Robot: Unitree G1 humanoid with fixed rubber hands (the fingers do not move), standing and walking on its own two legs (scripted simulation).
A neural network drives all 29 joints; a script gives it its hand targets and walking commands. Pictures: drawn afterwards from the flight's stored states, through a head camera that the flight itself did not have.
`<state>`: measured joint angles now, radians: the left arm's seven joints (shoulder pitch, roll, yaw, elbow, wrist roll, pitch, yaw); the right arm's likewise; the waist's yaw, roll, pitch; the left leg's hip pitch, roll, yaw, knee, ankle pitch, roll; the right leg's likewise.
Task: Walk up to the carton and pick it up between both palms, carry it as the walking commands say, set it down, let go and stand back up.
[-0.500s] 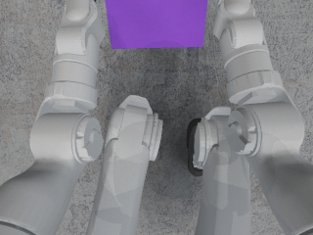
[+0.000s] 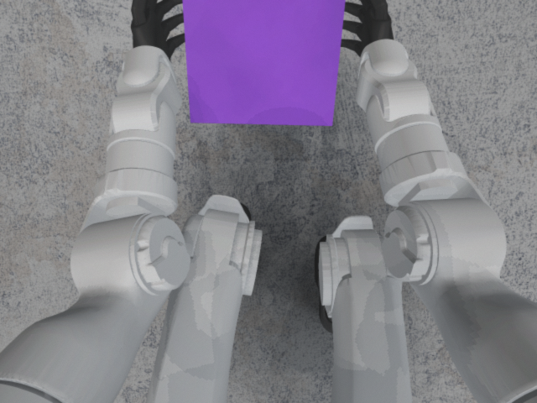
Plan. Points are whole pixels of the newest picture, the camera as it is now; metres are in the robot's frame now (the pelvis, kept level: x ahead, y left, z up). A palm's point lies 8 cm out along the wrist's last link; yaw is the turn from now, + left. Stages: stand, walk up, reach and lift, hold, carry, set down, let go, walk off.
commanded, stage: set down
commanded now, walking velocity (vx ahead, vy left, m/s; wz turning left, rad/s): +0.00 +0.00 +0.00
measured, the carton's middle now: (261, 57) +0.52 +0.09 -0.23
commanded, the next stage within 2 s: none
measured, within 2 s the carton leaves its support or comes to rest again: rests again in 1.34 s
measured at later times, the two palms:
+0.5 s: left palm (144, 48) +0.50 +0.22 -0.15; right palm (359, 40) +0.54 -0.04 -0.17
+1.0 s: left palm (146, 45) +0.50 +0.22 -0.15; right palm (362, 38) +0.54 -0.04 -0.17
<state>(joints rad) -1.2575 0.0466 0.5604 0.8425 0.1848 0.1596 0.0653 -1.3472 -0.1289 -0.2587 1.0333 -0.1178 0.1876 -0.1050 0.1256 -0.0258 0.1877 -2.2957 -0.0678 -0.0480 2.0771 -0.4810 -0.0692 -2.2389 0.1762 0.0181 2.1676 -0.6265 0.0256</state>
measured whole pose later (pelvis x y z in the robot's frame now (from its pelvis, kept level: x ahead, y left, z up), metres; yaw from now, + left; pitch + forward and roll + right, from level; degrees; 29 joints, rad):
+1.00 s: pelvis +0.01 +0.00 +0.00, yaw +1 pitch +41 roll +2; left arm -1.25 0.11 0.58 0.93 0.15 0.07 0.02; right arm -1.38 -0.08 -0.33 1.06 -0.27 0.08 -0.08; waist 0.11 0.03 0.20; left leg -2.31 -0.08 -0.02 2.08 -0.50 -0.07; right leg -2.24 0.16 0.04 2.19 -0.67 0.03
